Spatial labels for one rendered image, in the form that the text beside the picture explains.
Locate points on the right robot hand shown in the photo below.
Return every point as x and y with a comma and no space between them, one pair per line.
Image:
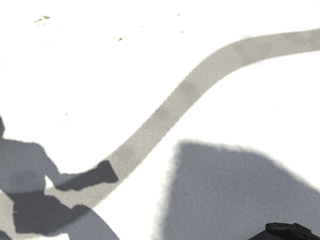
293,231

